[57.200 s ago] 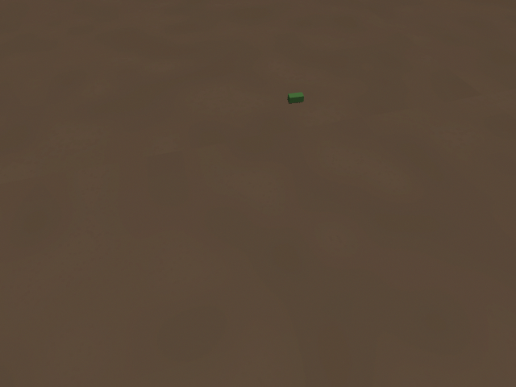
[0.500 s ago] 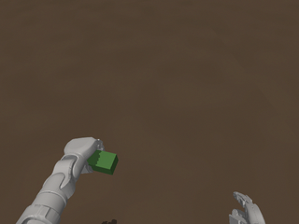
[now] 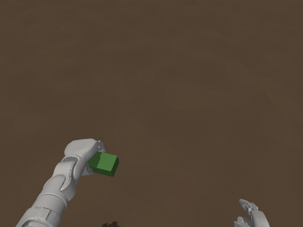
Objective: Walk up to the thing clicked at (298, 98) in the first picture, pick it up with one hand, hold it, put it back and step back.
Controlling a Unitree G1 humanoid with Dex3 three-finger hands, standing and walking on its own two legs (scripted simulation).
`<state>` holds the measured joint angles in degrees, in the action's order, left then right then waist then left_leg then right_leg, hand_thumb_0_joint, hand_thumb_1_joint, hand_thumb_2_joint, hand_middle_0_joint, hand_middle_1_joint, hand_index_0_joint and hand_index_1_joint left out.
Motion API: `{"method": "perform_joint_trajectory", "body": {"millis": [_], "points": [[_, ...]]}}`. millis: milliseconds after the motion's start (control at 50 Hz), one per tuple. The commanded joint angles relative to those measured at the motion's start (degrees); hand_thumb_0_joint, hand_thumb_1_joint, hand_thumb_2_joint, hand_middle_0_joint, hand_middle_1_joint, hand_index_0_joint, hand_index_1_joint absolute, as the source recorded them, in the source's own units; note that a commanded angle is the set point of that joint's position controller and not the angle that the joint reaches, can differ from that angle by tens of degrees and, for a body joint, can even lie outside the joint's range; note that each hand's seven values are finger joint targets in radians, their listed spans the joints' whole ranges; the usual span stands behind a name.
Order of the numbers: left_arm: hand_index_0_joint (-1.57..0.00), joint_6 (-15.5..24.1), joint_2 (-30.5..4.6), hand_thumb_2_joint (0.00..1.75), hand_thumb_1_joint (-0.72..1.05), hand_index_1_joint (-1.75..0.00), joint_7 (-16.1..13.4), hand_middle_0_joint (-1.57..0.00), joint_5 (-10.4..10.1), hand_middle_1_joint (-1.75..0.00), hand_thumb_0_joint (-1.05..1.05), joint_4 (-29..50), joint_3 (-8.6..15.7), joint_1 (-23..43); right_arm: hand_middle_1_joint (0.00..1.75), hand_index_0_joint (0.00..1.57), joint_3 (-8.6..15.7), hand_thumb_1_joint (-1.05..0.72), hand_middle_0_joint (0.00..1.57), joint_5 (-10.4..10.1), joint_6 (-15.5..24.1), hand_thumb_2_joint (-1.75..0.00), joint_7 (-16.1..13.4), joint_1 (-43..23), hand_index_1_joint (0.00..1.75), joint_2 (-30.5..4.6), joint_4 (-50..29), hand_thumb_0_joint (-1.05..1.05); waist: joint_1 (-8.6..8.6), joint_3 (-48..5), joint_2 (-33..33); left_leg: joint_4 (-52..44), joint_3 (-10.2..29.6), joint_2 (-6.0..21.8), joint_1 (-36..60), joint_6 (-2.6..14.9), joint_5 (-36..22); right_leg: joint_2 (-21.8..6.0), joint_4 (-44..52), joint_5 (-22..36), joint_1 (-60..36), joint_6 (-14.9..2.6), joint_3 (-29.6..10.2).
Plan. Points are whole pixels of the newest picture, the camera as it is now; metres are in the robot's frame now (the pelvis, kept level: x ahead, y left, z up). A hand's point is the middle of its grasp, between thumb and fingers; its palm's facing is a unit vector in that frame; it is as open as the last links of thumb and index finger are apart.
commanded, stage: crouch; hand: left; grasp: from above
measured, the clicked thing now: (100, 162) +0.31 +0.20 -0.07
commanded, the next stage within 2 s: lower in 1.96 s
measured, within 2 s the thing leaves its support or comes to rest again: neither
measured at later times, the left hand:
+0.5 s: hand (95, 177) +0.29 +0.24 -0.15, palm faces -0.45 +0.01 -0.89, open 7.9 cm
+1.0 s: hand (111, 187) +0.34 +0.24 -0.40, palm faces -0.47 +0.00 -0.88, open 7.8 cm
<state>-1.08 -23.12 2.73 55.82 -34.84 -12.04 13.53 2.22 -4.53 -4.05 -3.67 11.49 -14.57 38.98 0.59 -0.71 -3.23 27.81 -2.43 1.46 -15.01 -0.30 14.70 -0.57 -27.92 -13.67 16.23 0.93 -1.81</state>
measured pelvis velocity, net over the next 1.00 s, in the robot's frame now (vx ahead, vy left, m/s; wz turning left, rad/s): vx -0.08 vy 0.02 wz -0.01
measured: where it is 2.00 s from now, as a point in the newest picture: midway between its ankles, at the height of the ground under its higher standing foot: outside the picture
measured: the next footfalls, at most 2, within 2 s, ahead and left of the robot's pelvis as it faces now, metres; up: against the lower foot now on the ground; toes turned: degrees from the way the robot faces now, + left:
none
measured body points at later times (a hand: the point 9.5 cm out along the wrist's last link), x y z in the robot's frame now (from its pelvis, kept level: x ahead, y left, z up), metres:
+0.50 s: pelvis -0.02 +0.00 -0.05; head +0.06 +0.01 +0.39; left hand +0.31 +0.23 -0.10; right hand +0.10 -0.27 -0.17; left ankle +0.00 +0.12 -0.74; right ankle +0.01 -0.13 -0.74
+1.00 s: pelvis -0.08 +0.02 -0.26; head +0.11 +0.03 +0.15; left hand +0.36 +0.24 -0.35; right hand -0.04 -0.26 -0.39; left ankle -0.01 +0.12 -0.74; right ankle +0.01 -0.13 -0.74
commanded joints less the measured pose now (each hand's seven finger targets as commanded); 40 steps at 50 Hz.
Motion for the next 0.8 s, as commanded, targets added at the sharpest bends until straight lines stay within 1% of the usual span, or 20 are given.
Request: {"method": "perform_joint_trajectory", "body": {"millis": [0,20,40,60,80,100,120,200,240,280,320,380,460,520,540,600,680,740,760,780], "points": [[-1.01,0.49,-11.77,0.46,0.62,-0.47,-2.24,-0.98,0.25,-0.51,0.0,11.51,6.73,14.94,0.3,0.2,2.26,-0.9,0.2,0.25,1.99,-0.9,-0.09,-4.53,0.3,-7.09,-8.35,0.0,0.66,-14.66,2.4,-2.5,0.1,-2.15,7.27,1.11,-16.11,2.08,3.21,13.07,-4.97,-1.51,1.66],[-1.05,0.47,-11.54,0.39,0.68,-0.5,-2.29,-0.98,0.25,-0.57,0.0,11.44,6.46,15.97,0.3,0.2,2.28,-0.92,0.2,0.21,1.89,-0.91,-0.1,-4.61,0.3,-7.1,-8.45,0.0,0.09,-14.34,2.37,-2.52,0.03,-2.21,7.15,1.14,-16.08,2.1,3.15,13.3,-4.6,-1.54,1.59],[-0.97,0.44,-11.63,0.36,0.6,-0.46,-2.39,-0.9,0.7,-0.52,0.0,10.91,6.63,15.9,0.3,0.2,2.29,-0.88,0.2,0.18,1.72,-0.9,-0.1,-4.61,0.3,-6.94,-8.42,0.0,-0.03,-13.91,2.65,-2.4,0.05,-2.25,7.2,1.27,-16.35,2.0,3.18,13.88,-4.49,-1.4,1.68],[-0.98,0.64,-11.27,0.39,0.58,-0.45,-2.61,-0.93,0.74,-0.49,0.0,11.83,6.32,17.14,0.3,0.2,2.4,-0.89,0.2,0.12,1.66,-0.9,-0.08,-4.14,0.3,-7.09,-8.43,0.0,-0.52,-14.94,3.17,-2.15,0.0,-2.25,7.56,1.32,-17.05,2.06,2.88,14.68,-4.35,-1.39,1.6],[-0.97,0.71,-11.85,0.42,0.57,-0.46,-3.04,-0.92,1.02,-0.51,0.0,10.82,7.05,16.01,0.3,0.2,2.33,-0.89,0.2,0.26,1.53,-0.9,-0.11,-4.08,0.3,-7.1,-8.1,0.0,0.07,-14.24,3.02,-2.13,0.16,-2.16,7.08,1.22,-16.87,2.1,2.91,14.1,-4.27,-1.4,1.79],[-0.97,0.93,-10.62,0.42,0.58,-0.47,-3.45,-0.93,1.15,-0.51,0.0,10.28,6.34,15.65,0.3,0.2,2.37,-0.89,0.2,0.47,1.51,-0.9,-0.02,-3.55,0.3,-7.09,-8.06,0.0,-0.67,-13.83,3.79,-1.82,0.03,-2.21,6.84,1.32,-16.5,2.02,2.97,13.94,-3.87,-1.36,1.68],[-0.97,1.15,-10.11,0.44,0.59,-0.48,-3.98,-0.93,1.24,-0.52,0.0,9.35,6.1,15.47,0.3,0.2,2.23,-0.89,0.2,0.5,1.52,-0.9,0.03,-3.64,0.3,-6.95,-8.05,0.0,-0.44,-13.05,4.25,-1.84,0.24,-2.22,6.19,1.26,-15.93,2.0,2.86,13.3,-3.37,-1.31,1.79],[-1.0,2.33,-8.52,0.42,0.61,-0.44,-7.81,-0.96,2.69,-0.48,0.0,4.23,6.06,14.46,0.3,0.2,2.57,-0.89,0.2,0.98,1.1,-0.9,0.44,-2.49,0.3,-7.06,-7.54,0.0,-1.36,-11.78,4.94,-0.15,0.14,-2.17,3.99,1.07,-14.24,1.89,1.42,11.53,-0.25,-1.46,1.96],[-0.99,2.54,-7.04,0.43,0.59,-0.44,-10.28,-0.96,4.0,-0.47,0.0,0.26,4.94,15.31,0.3,0.2,2.69,-0.89,0.2,1.36,0.83,-0.9,0.83,-2.17,0.3,-7.07,-6.97,0.0,-1.84,-11.21,6.03,2.28,0.15,-2.55,1.12,1.14,-13.54,1.48,-0.44,11.56,2.25,-1.26,1.92],[-1.0,2.79,-8.66,0.41,0.61,-0.44,-13.01,-0.96,5.34,-0.48,0.0,-2.52,5.76,19.6,0.3,0.2,3.03,-0.89,0.2,1.94,0.54,-0.9,1.23,-1.24,0.3,-7.48,-6.06,0.0,-2.43,-12.75,4.48,5.42,0.21,-2.59,-1.81,0.78,-12.9,1.52,-3.34,10.86,5.24,-1.36,1.98],[-1.01,3.11,-7.55,0.41,0.62,-0.44,-15.11,-0.97,6.48,-0.47,0.0,-4.47,4.7,22.82,0.3,0.2,3.67,-0.89,0.2,2.49,0.59,-0.9,1.77,0.25,0.3,-7.81,-5.05,0.0,-3.47,-15.53,3.76,9.73,0.23,-2.49,-4.44,0.64,-12.12,1.58,-7.16,10.27,9.2,-1.48,1.83],[-1.02,3.99,-7.89,0.4,0.62,-0.43,-18.59,-0.98,8.4,-0.47,0.0,-8.53,5.14,28.7,0.3,0.2,4.27,-0.89,0.2,3.47,1.18,-0.9,2.43,2.49,0.3,-8.31,-3.48,0.0,-4.88,-20.42,2.82,18.76,0.7,-2.19,-12.06,0.45,-11.17,1.75,-15.32,9.42,17.63,-1.67,1.74],[-1.07,4.62,-6.8,0.39,0.69,-0.47,-22.53,-1.01,10.34,-0.52,0.0,-16.62,5.43,30.16,0.3,0.2,4.68,-0.9,0.2,4.46,2.05,-0.9,3.09,3.81,0.3,-8.82,-3.49,0.0,-5.18,-24.98,1.0,28.96,1.26,-1.82,-23.1,0.47,-7.44,1.93,-25.47,4.73,29.54,-2.36,2.28],[-1.07,4.39,-10.59,0.4,0.7,-0.45,-24.85,-1.02,11.68,-0.5,0.0,-18.85,7.73,34.87,0.3,0.2,4.75,-0.9,0.2,5.01,2.52,-0.9,3.03,4.42,0.3,-9.27,-2.96,0.0,-5.13,-30.05,0.04,35.1,1.23,-2.1,-31.66,0.92,-3.43,1.85,-31.24,1.78,34.4,-2.17,2.52],[-1.06,4.06,-9.26,0.43,0.69,-0.47,-25.29,-1.02,11.68,-0.52,0.0,-21.64,6.96,35.76,0.3,0.2,4.76,-0.9,0.2,5.18,2.83,-0.9,2.92,4.4,0.3,-9.29,-2.75,0.0,-6.31,-29.64,0.07,37.06,1.29,-2.23,-35.06,1.01,-0.7,1.79,-33.03,-0.12,37.26,-2.19,2.47],[-1.08,3.72,-12.08,0.42,0.7,-0.46,-26.48,-1.03,11.6,-0.51,0.0,-23.65,8.49,38.69,0.3,0.2,4.96,-0.9,0.2,5.57,3.87,-0.9,2.21,5.74,0.3,-9.7,-1.96,0.0,-6.58,-32.91,0.22,42.17,1.67,-2.24,-43.05,1.18,4.91,1.71,-38.16,-4.85,43.43,-2.38,2.67],[-1.11,3.04,-12.13,0.42,0.75,-0.44,-26.61,-1.07,10.14,-0.49,0.0,-20.28,8.81,44.63,0.3,0.2,5.6,-0.89,0.2,6.3,5.04,-0.9,1.8,6.74,0.3,-10.59,-1.33,0.0,-7.54,-42.73,-5.82,47.39,4.43,-1.13,-42.17,0.41,4.57,1.53,-46.65,-5.59,52.81,-3.14,3.95],[-1.1,2.1,-12.73,0.39,0.72,-0.42,-26.52,-1.05,10.29,-0.47,0.0,-25.23,9.3,45.58,0.3,0.2,5.33,-0.9,0.2,6.85,5.68,-0.9,1.64,6.79,0.3,-10.6,-0.13,0.0,-8.47,-40.8,-5.13,50.13,5.81,-0.93,-49.19,0.13,8.61,1.54,-51.26,-8.8,58.84,-3.17,4.8],[-1.08,2.08,-14.36,0.4,0.69,-0.42,-26.54,-1.04,10.1,-0.46,0.0,-24.73,10.36,46.41,0.3,0.2,5.44,-0.9,0.2,6.9,5.85,-0.9,1.6,6.86,0.3,-10.7,-0.38,0.0,-7.71,-42.08,-4.54,50.81,5.55,-1.1,-50.56,0.19,11.36,1.6,-51.97,-10.94,58.98,-3.31,4.91],[-1.08,1.82,-15.53,0.43,0.68,-0.43,-26.41,-1.04,10.38,-0.46,0.0,-27.56,10.82,45.5,0.3,0.2,5.05,-0.9,0.2,6.99,5.91,-0.9,1.61,6.46,0.3,-10.72,-0.31,0.0,-8.22,-40.55,-4.14,51.93,5.45,-1.21,-54.12,0.27,14.01,1.53,-53.15,-13.13,60.71,-3.31,4.84]]}}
